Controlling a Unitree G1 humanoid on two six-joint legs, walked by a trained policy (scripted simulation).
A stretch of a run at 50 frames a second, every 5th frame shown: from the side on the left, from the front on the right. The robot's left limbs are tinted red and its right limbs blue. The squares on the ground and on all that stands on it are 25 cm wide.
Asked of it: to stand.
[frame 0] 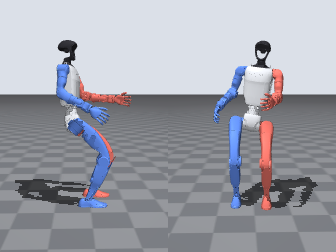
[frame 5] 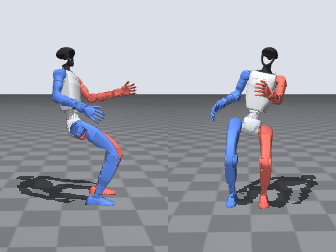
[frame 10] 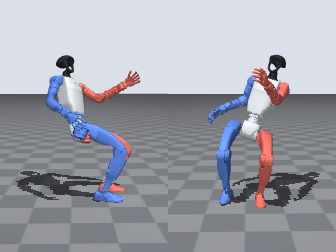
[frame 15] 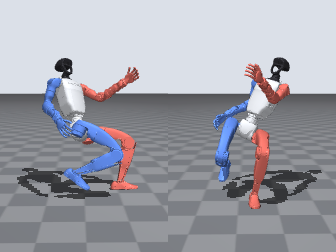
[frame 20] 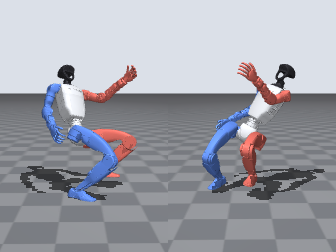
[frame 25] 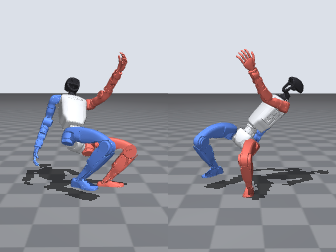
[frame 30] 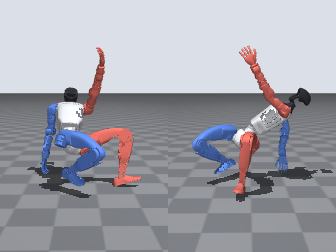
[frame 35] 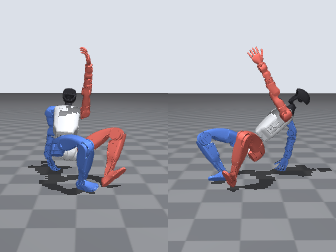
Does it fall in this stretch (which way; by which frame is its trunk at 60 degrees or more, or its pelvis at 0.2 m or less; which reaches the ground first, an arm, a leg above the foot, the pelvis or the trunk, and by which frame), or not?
yes: goes over to its left; its trunk at 60 degrees or more by frame 30; the left leg reaches the ground first, by frame 25
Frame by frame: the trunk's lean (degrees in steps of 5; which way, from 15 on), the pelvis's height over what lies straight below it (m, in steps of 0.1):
0: 10, 0.7
5: 15 to its left, 0.6
10: 25 to its left, 0.5
15: 30 to its left, 0.5
20: 35 to its left, 0.5
25: 45 to its left, 0.4
30: 60 to its left, 0.4
35: 45 to its left, 0.3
